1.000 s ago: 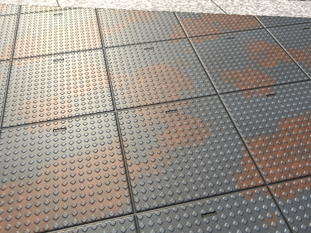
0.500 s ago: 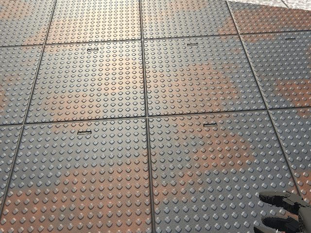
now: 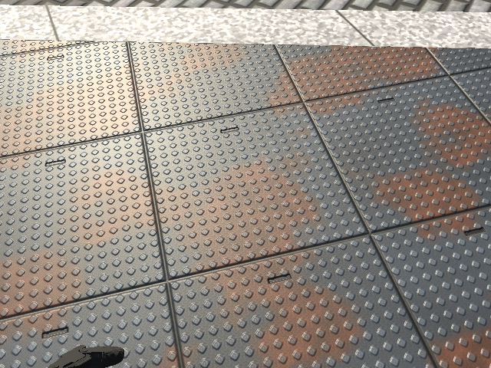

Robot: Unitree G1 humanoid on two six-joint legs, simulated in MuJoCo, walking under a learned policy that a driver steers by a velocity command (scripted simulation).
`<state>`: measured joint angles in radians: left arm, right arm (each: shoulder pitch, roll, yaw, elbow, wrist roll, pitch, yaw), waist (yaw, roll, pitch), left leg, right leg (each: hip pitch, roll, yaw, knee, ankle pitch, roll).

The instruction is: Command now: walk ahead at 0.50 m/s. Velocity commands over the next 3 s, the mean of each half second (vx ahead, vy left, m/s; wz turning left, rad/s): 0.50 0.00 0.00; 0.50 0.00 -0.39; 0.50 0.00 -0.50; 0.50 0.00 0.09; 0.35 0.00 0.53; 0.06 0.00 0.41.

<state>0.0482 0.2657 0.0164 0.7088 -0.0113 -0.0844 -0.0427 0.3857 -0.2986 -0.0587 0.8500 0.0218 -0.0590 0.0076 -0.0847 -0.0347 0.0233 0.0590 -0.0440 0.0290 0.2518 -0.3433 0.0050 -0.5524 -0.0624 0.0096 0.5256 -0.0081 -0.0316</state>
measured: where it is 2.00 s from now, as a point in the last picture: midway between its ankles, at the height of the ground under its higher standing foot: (314, 176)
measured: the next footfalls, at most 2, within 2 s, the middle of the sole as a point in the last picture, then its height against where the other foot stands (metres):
right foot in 0.04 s outside the picture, level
left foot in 0.58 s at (201, 362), level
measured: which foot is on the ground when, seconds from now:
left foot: down 0.00-0.04, up 0.06-0.56, down 0.58-1.00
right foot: up 0.00-0.02, down 0.04-0.60, up 0.62-1.00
